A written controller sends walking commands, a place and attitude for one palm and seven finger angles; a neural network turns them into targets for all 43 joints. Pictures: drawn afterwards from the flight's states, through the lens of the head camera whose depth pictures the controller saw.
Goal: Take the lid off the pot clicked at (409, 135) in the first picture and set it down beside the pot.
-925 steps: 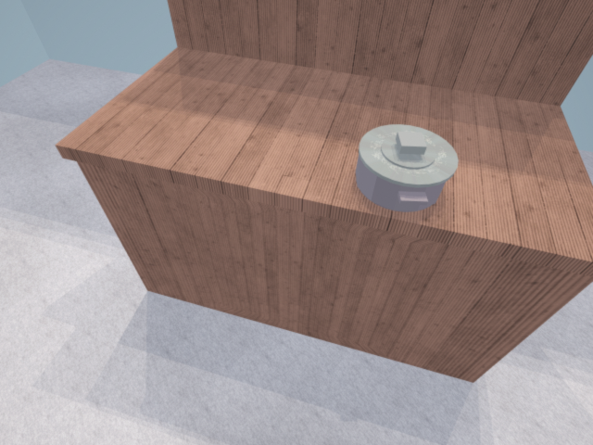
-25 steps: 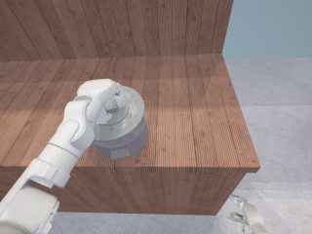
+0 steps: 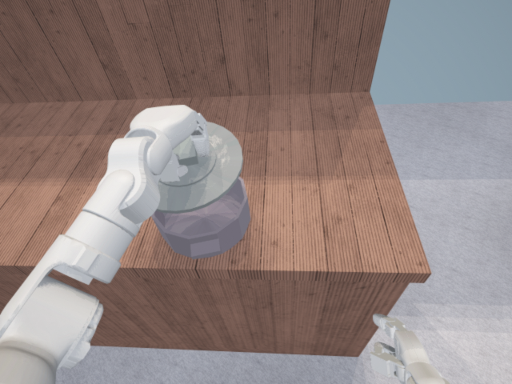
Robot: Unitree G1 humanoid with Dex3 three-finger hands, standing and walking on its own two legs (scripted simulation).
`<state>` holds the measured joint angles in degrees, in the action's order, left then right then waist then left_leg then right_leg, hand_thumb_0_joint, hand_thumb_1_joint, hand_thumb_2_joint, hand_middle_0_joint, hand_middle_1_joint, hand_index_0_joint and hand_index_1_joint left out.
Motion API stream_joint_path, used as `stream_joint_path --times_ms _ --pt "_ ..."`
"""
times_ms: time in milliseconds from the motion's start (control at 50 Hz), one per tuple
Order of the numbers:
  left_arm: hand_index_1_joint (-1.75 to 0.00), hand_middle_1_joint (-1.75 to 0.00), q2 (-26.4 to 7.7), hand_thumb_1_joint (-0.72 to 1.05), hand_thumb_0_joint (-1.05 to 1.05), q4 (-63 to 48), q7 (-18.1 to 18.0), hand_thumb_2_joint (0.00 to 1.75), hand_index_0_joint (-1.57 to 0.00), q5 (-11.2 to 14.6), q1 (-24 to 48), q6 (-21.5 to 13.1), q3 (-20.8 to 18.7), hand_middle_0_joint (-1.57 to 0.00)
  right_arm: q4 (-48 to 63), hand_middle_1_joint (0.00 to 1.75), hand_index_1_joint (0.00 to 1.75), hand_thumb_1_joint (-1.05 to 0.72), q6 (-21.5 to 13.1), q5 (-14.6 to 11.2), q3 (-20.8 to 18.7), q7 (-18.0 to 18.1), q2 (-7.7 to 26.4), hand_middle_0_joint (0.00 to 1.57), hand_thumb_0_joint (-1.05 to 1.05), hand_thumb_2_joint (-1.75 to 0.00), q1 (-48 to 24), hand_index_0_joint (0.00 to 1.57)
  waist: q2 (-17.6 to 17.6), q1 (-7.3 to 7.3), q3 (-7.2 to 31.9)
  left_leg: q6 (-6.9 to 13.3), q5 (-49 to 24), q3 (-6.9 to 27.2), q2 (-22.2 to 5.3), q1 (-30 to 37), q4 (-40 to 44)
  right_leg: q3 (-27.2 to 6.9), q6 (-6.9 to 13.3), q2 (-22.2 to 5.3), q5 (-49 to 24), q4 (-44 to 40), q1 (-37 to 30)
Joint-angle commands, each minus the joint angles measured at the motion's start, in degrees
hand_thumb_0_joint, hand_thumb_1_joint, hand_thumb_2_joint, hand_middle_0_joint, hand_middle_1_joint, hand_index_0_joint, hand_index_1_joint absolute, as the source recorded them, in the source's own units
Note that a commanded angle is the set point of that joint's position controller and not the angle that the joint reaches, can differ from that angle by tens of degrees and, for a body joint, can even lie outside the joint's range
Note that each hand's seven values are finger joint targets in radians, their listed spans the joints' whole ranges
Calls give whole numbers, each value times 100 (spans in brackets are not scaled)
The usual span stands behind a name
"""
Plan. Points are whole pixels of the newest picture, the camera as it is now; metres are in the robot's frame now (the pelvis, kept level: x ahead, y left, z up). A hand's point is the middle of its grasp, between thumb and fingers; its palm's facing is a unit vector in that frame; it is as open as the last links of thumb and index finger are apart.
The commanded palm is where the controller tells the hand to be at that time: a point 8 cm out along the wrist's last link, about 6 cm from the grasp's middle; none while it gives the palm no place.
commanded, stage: lift the lid straight up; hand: left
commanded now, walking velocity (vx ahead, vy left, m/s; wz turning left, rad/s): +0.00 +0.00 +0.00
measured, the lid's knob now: (180, 152) +0.44 +0.16 +0.14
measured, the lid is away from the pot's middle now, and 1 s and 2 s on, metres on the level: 0.00 0.02 0.16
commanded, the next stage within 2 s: move the lid sideways beside the pot in 0.66 s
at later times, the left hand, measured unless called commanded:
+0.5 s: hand (175, 130) +0.42 +0.14 +0.20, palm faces -0.18 -0.08 -0.98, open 7.1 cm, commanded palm +0.39 +0.16 +0.28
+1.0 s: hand (163, 130) +0.42 +0.16 +0.20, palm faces -0.19 -0.07 -0.98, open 7.1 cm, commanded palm +0.39 +0.19 +0.28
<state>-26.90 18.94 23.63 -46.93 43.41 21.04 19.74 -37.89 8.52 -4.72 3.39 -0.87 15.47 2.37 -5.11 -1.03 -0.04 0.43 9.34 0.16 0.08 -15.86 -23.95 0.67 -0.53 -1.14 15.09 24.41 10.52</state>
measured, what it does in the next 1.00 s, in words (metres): stands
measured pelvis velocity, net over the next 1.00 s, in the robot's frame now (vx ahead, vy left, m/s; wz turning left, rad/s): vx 0.00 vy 0.00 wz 0.00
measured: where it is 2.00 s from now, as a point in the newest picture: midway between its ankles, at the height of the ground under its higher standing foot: outside the picture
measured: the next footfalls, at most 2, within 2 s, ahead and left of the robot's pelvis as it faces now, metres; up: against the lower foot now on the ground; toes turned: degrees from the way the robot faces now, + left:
none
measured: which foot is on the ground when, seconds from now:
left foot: down 0.00-1.00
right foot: down 0.00-1.00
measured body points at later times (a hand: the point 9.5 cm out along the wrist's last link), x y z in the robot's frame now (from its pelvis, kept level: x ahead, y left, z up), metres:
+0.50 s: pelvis +0.00 +0.00 +0.00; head +0.01 -0.04 +0.45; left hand +0.43 +0.15 +0.25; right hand +0.19 -0.23 -0.11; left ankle +0.03 +0.12 -0.74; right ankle -0.03 -0.13 -0.74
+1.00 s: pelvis +0.00 +0.00 +0.00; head +0.01 -0.04 +0.45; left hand +0.42 +0.16 +0.26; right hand +0.20 -0.22 -0.11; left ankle +0.03 +0.12 -0.74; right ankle -0.03 -0.13 -0.74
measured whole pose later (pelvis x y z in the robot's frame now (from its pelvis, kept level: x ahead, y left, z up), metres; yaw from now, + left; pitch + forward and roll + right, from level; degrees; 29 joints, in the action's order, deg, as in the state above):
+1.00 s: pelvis +0.00 +0.00 +0.00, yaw +0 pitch +1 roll +0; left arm -28.4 23.9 28.2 -48.2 51.2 21.3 17.1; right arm -37.4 8.3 -4.7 4.0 -0.4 15.5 2.6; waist -5.1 -0.8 0.2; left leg 0.6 8.4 -0.1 0.2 -15.5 -22.9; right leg 0.3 -0.7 -1.3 14.4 24.0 10.6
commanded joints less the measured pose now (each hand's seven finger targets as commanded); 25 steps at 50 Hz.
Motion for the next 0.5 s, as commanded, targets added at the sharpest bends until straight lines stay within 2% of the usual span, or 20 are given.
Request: stream_joint_path --times_ms 0,40,80,120,140,200,260,300,340,360,400,440,460,480 --pt "-98 -89 -1467 49 0 -1211 -269 119 -91 -297 3450 -21 -1145 -79 886 30 30 -90 -272 30 -238 34 599 20 0 -90 -836 20 443 1 2456 309 -1302 -6 244 1484 24 85 237 317 -1963 -239 -258" --pt "-98 -89 -1183 49 0 -948 -229 119 -91 -259 3382 26 -930 -79 867 30 30 -90 -272 15 -228 35 569 20 0 -90 -849 20 474 29 2266 310 -1182 -2 246 1410 36 122 235 317 -1831 -251 -132" --pt "-98 -89 -1215 49 0 -812 -177 119 -91 -259 3517 47 -952 -79 853 30 30 -90 -257 8 -253 45 612 20 0 -90 -817 20 531 64 2204 307 -1047 5 243 1382 71 141 241 326 -1628 -290 -79" --pt "-98 -89 -1302 49 0 -1016 -164 119 -91 -315 3904 5 -950 -79 866 30 30 -90 -324 17 -256 66 592 20 0 -90 -803 20 384 69 2450 334 -1097 17 263 1574 33 92 238 327 -1697 -299 -100" --pt "-98 -89 -1373 49 0 -1068 -165 119 -91 -307 3935 -11 -1017 -79 861 30 30 -90 -334 16 -257 68 593 20 0 -90 -786 20 403 52 2498 329 -1190 40 245 1597 33 94 246 326 -1786 -265 -157" --pt "-98 -89 -1263 49 0 -876 -95 119 -91 -288 3972 8 -951 -79 835 30 30 -90 -358 19 -266 62 592 20 0 -90 -736 20 539 76 2455 339 -1256 13 247 1571 39 108 233 325 -1898 -278 -177" --pt "-98 -89 -1327 49 0 -652 -51 119 -91 -284 3851 58 -1043 -79 811 30 30 -90 -356 26 -252 52 609 20 0 -90 -745 20 628 17 2383 354 -1294 0 274 1488 25 94 230 307 -2031 -286 -202" --pt "-98 -89 -1483 49 0 -1081 -36 119 -91 -316 4078 7 -1132 -79 902 30 30 -90 -370 33 -270 29 608 20 0 -90 -779 20 406 -22 2681 338 -1455 4 267 1617 28 69 244 293 -2143 -231 -390" --pt "-98 -89 -1348 49 0 -903 -22 119 -91 -331 3864 45 -1065 -79 883 30 30 -90 -376 35 -260 7 595 20 0 -90 -796 20 521 -37 2533 342 -1571 18 253 1576 -2 105 259 304 -2230 -206 -318" --pt "-98 -89 -1364 49 0 -890 2 119 -91 -316 3814 68 -1093 -79 884 30 30 -90 -359 36 -257 3 607 20 0 -90 -802 20 620 -51 2489 344 -1546 -6 254 1526 3 109 244 295 -2258 -214 -316" --pt "-98 -89 -1520 49 0 -1077 20 119 -91 -286 3899 67 -1210 -79 932 30 30 -90 -350 37 -256 -3 618 20 0 -90 -810 20 542 -63 2550 350 -1596 -28 264 1517 23 76 241 280 -2318 -225 -422" --pt "-98 -89 -1592 49 0 -842 25 119 -91 -308 3747 104 -1285 -79 911 30 30 -90 -331 30 -241 14 623 20 0 -90 -826 20 697 -82 2368 350 -1513 -39 243 1408 37 75 231 271 -2259 -224 -372" --pt "-98 -89 -1373 49 0 -761 53 119 -91 -296 3688 124 -1100 -79 921 30 30 -90 -315 17 -228 14 609 20 0 -90 -863 20 716 -56 2263 347 -1445 -65 250 1360 37 81 221 266 -2203 -243 -289" --pt "-98 -89 -1227 49 0 -1020 77 119 -91 -258 3820 99 -979 -79 939 30 30 -90 -300 6 -260 -12 618 20 0 -90 -857 20 587 -22 2374 333 -1572 -38 239 1468 43 126 250 277 -2205 -230 -299"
